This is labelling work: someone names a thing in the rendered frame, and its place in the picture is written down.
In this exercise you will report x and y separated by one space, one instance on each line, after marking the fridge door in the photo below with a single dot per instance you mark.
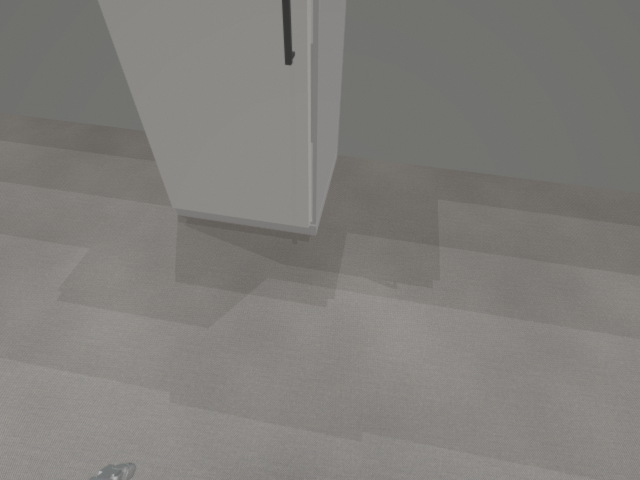
229 124

